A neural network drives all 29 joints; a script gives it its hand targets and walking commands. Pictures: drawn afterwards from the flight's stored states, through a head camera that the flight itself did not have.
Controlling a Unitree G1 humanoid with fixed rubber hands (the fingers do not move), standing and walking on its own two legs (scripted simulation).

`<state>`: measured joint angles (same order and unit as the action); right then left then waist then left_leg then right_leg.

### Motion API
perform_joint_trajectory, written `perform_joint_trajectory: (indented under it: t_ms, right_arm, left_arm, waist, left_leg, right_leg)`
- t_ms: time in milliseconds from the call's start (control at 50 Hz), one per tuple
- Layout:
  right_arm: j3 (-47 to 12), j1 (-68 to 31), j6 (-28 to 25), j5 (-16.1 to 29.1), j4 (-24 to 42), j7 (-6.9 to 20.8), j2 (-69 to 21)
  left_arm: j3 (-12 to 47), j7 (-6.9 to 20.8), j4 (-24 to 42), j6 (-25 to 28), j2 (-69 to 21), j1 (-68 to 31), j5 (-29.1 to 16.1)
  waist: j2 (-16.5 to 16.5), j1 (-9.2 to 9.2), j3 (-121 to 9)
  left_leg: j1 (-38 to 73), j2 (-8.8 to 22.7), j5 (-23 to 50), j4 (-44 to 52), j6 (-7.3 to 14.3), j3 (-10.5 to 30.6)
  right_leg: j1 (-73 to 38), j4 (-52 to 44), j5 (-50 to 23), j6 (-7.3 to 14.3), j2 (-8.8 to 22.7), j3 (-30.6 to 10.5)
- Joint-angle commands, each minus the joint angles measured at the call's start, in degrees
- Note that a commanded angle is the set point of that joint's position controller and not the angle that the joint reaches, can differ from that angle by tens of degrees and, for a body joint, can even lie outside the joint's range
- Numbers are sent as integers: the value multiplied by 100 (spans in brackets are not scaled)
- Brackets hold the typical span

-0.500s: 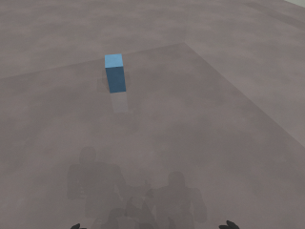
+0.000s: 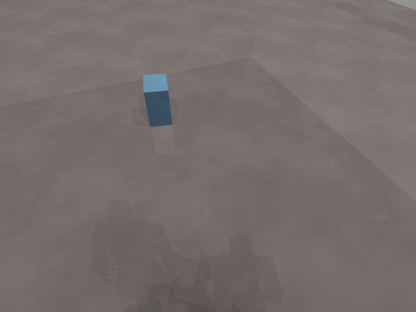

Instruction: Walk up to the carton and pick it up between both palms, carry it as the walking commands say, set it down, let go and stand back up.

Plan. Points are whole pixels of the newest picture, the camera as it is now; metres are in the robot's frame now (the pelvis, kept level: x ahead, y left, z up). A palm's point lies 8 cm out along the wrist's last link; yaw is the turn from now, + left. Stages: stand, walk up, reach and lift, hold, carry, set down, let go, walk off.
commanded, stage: stand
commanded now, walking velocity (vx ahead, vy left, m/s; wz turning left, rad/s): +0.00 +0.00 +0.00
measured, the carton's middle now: (158, 100) +1.62 +0.33 -0.62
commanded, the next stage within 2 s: walk up in 0.28 s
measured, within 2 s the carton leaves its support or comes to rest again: neither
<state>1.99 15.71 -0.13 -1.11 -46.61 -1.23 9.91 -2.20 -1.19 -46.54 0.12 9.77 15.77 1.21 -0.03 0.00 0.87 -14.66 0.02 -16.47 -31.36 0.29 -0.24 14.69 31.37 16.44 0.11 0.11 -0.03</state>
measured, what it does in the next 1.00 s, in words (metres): walks ahead: left foot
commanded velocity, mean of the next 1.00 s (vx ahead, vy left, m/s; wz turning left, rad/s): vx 0.00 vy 0.00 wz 0.00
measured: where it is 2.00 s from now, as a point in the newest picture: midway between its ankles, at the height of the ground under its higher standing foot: (167, 229)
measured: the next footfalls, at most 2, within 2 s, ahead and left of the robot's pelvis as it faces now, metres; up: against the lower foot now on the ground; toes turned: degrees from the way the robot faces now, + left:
left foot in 0.80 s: +0.15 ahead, +0.22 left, +0.00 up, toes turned +11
right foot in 1.26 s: +0.47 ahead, +0.03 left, +0.00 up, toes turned +6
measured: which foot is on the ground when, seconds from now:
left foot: down 0.00-0.50, up 0.52-0.78, down 0.80-1.00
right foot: down 0.00-0.80, up 0.82-1.00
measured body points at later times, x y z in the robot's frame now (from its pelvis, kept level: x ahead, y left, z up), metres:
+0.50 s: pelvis +0.00 +0.00 +0.01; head +0.01 +0.00 +0.46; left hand +0.02 +0.23 -0.15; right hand +0.02 -0.23 -0.15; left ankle +0.00 +0.12 -0.73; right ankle +0.00 -0.12 -0.73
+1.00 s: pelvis +0.13 +0.11 +0.00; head +0.12 +0.14 +0.45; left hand +0.19 +0.38 -0.14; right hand +0.17 -0.15 -0.11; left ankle +0.11 +0.21 -0.73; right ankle +0.20 -0.02 -0.67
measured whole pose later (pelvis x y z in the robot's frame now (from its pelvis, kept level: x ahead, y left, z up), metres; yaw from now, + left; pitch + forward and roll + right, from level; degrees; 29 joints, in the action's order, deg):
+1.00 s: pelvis +0.13 +0.11 +0.00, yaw +8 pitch -2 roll +0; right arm 0.8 26.7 -5.0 -1.9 -47.4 -0.1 12.5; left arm -1.2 3.0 -46.5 1.8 17.7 17.2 3.4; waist -4.8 1.7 0.0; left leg -11.3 -0.1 -17.9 -30.5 2.1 -3.6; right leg 32.3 61.6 17.8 -0.7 5.0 1.7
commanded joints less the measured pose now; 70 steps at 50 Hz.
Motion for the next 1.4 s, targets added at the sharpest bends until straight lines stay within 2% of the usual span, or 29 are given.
perform_joint_trajectory:
  t_ms: [0, 440, 460, 480, 500, 520, 540, 560, 620, 700, 740, 760, 780, 800, 820, 840, 860, 900, 940, 1060, 1160, 1180, 1220, 1240, 1260, 1280, 1300, 1340, 1380]
  right_arm:
    - [121, 151, -65, 6, 156, -25, 499]
    - [60, 392, -64, 37, -1068, -91, 354]
    - [131, 857, -152, -98, -875, 75, 932]
    - [211, 330, -163, -152, -603, 142, 1004]
    - [163, -280, -172, -166, -259, 218, 746]
    - [128, -492, -175, -190, -74, 267, 579]
    - [171, -447, -186, -244, 26, 316, 718]
    - [219, -282, -181, -229, 84, 379, 848]
    - [264, 47, -209, -191, 179, 515, 749]
    - [222, 255, -180, -128, 382, 531, 605]
    - [229, 755, -227, -112, 311, 448, 652]
    - [281, 1264, -268, -113, 202, 379, 799]
    - [391, 2130, -315, -103, 30, 278, 1123]
    - [474, 2694, -335, -75, 151, 149, 1832]
    - [526, 2319, -265, 20, 268, 48, 2290]
    - [506, 1771, -245, 28, 329, 9, 2166]
    - [408, 1259, -298, -19, 438, 23, 1851]
    - [189, 866, -480, -33, 437, 65, 1397]
    - [90, 1037, -611, -83, 220, 83, 1229]
    - [41, 1628, -700, -75, -99, 96, 1095]
    - [60, 1689, -617, -83, -69, 139, 1305]
    - [55, 1706, -569, -91, -50, 139, 1340]
    - [-3, 1681, -473, -67, 45, 173, 1296]
    - [-96, 1746, -448, -36, 273, 182, 1003]
    - [-128, 2038, -418, -1, 458, 192, 714]
    - [3, 1591, -382, -86, 594, 192, 1068]
    - [30, 1193, -397, -99, 731, 209, 1155]
    - [7, 1075, -382, -177, 788, 269, 1024]
    - [10, 1237, -304, -209, 754, 330, 812]
  left_arm:
    - [-122, -25, 150, 64, 495, 147, -7]
    - [-73, -85, -1113, 51, 345, 365, -45]
    - [-145, -11, -710, 187, 877, 842, 173]
    - [-194, 1, -672, 210, 1002, 926, 176]
    - [-187, -21, -726, 249, 1063, 1259, 166]
    - [-217, -51, -840, 295, 1210, 1480, 185]
    - [-233, -78, -859, 350, 1233, 1414, 169]
    - [-228, -101, -842, 390, 1258, 1200, 159]
    - [-171, -55, -778, 543, 1239, 688, 251]
    - [-192, 30, -640, 470, 1581, 559, 224]
    - [-172, 71, -503, 352, 1635, 445, 250]
    - [-96, 103, -447, 272, 1476, 602, 304]
    - [68, 174, -336, 210, 1121, 768, 347]
    - [263, 269, 96, 222, 629, 565, 327]
    - [222, 319, 495, 224, 880, 161, 341]
    - [127, 361, 589, 218, 1190, 12, 257]
    - [91, 389, 493, 235, 1275, 150, 244]
    - [31, 386, 227, 247, 1254, 632, 236]
    - [44, 430, 140, 208, 1052, 687, 216]
    - [125, 487, 524, 231, 662, -561, 175]
    - [79, 440, 617, 307, 666, -821, 152]
    - [48, 406, 578, 327, 712, -632, 163]
    - [-119, 276, 242, 401, 986, 617, 218]
    - [-249, 180, 163, 439, 1460, 1527, 274]
    - [-358, 121, 300, 359, 1968, 1557, 137]
    - [-344, 67, 329, 263, 1789, 1156, -31]
    - [-228, 32, 368, 262, 1562, 699, -1]
    - [-73, 80, 290, 359, 1287, 338, 41]
    - [-2, 124, 165, 496, 1128, 459, 86]
  waist:
    - [3, 1, -10]
    - [7, 2, 254]
    - [-23, -92, -431]
    - [-130, -335, 365]
    - [-623, -582, 812]
    - [-1070, -663, 968]
    - [-727, -591, 985]
    - [-586, -424, 909]
    - [-800, -116, 599]
    - [-894, 21, 699]
    - [-625, 280, 759]
    - [-187, 442, 659]
    - [745, 799, 246]
    - [1859, 1040, -13]
    - [1064, 843, 452]
    - [648, 558, 939]
    - [480, 348, 986]
    - [671, 25, 691]
    - [716, -7, 640]
    - [548, 206, 843]
    - [654, 196, 829]
    - [612, 129, 739]
    - [102, -401, -138]
    - [-751, -721, -1002]
    - [-1276, -502, -1389]
    - [-653, -589, -703]
    - [-722, -533, 42]
    - [-569, -252, 383]
    - [-580, -125, 228]
  left_leg:
    - [1, 337, 700, 622, 242, 445]
    - [261, 404, 767, 1037, 207, 445]
    - [-288, 373, -2688, 540, 500, 1001]
    - [-1403, 356, -3113, -3, 511, 1152]
    - [-2465, 123, -2167, -873, 284, 617]
    - [-3162, 72, -1417, -1778, 98, 51]
    - [-3241, 484, -1117, -2288, 6, 406]
    - [-3006, 595, -939, -2484, -57, 496]
    - [-2104, 561, -528, -1931, -217, 240]
    - [-600, 260, -119, -1148, -206, -241]
    - [461, -45, 90, -562, -146, -673]
    - [1069, -202, -288, -414, -123, -671]
    - [2063, -37, -787, -338, -8, -134]
    - [2084, 1573, -3383, 1143, 470, 3179]
    - [1178, 2457, -4930, 2652, 1061, 5117]
    - [777, 2530, -4834, 2571, 1242, 4926]
    - [578, 2283, -3978, 2301, 1178, 4183]
    - [187, 1696, -2656, 2170, 967, 2716]
    - [0, 1476, -1740, 2130, 1033, 1947]
    - [445, 1206, 135, 1918, 961, 909]
    - [403, 1313, 1140, 1537, 925, 712]
    - [494, 1297, 1331, 1183, 885, 676]
    - [21, 847, 2051, -991, 667, 164]
    - [-1117, 447, 422, -3177, 438, -23]
    - [-2161, -253, -1773, -4434, 163, 168]
    - [-2535, 68, -1388, -4701, 150, 536]
    - [-2799, 199, -1191, -4732, 142, 326]
    - [-2370, 513, -918, -3940, 82, 393]
    - [-2045, 527, -669, -3546, 12, 299]
  right_leg:
    - [-15, -610, -696, 242, 326, -435]
    - [-292, -1023, -794, 200, 388, -425]
    - [-774, -471, 2386, 563, 530, -627]
    - [-488, -574, 3327, 757, 903, -1263]
    - [-932, -1329, 3645, 1073, 1527, -2090]
    - [-1355, -2109, 3842, 1384, 2363, -2886]
    - [-1227, -2466, 3700, 1446, 2616, -3023]
    - [-945, -2667, 3727, 1312, 2567, -2827]
    - [-724, -2381, 2313, 985, 1921, -1124]
    - [462, -2032, 2571, 919, 1699, -245]
    - [1128, -1334, 3071, 826, 1466, 178]
    - [1397, -373, 3192, 761, 1221, 389]
    - [1977, 1521, 2900, 606, 809, 661]
    - [3012, 3803, 2483, 273, 129, 570]
    - [3435, 4154, 1805, 244, 279, -376]
    - [3599, 4457, 1251, 149, 591, -380]
    - [3512, 4302, 841, 62, 775, -351]
    - [2771, 3511, 421, -78, 866, -371]
    - [2466, 3105, 30, -114, 743, -190]
    - [2293, 1314, -1187, 7, 493, 306]
    - [1029, 397, -1380, 251, 197, 493]
    - [711, 212, -1182, 282, 110, 517]
    - [-1218, 60, -821, 471, -40, 530]
    - [-2480, -54, 137, 882, 1413, -1407]
    - [-2743, -1218, 1551, 1465, 2711, -4026]
    - [-1952, -1847, 3122, 1583, 2650, -4012]
    - [-1285, -1947, 3250, 1640, 2514, -3459]
    - [-368, -1975, 2175, 1378, 2019, -2304]
    - [-23, -1953, 1384, 1363, 1812, -1673]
